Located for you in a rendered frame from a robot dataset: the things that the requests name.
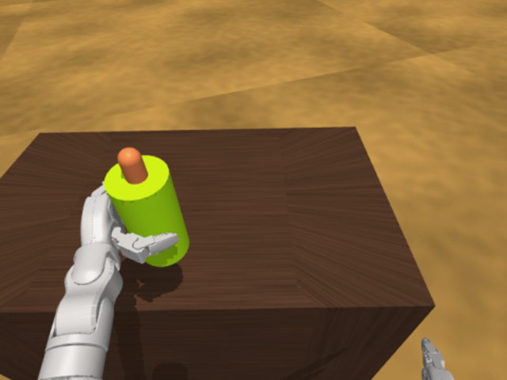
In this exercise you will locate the left robot arm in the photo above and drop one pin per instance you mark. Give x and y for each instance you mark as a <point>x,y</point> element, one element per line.
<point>81,330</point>

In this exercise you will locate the right robot hand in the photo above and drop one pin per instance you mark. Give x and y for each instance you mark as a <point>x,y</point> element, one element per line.
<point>433,362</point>

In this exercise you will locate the bottle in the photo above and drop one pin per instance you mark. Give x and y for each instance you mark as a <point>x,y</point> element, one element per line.
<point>141,189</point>

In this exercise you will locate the left robot hand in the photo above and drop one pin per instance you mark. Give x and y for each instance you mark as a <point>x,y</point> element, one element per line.
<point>101,223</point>

